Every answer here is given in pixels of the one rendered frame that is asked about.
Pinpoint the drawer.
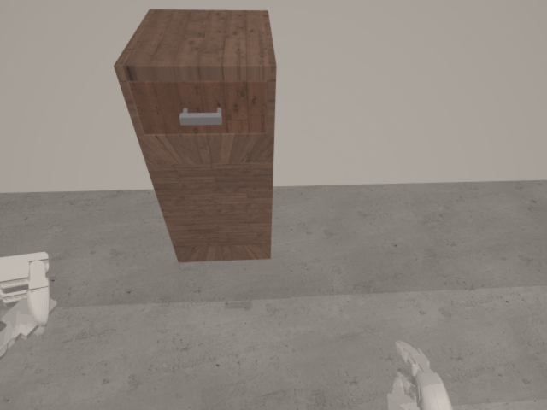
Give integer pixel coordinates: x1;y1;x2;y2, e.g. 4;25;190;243
129;80;267;134

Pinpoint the handle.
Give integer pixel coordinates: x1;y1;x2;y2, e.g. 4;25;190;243
179;108;222;126

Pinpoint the right robot hand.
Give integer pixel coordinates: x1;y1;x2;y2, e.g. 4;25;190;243
387;340;453;410

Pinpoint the cabinet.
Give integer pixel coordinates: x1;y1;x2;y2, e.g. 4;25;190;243
114;9;277;262

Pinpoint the left robot hand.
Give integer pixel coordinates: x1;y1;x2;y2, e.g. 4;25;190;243
0;252;56;360

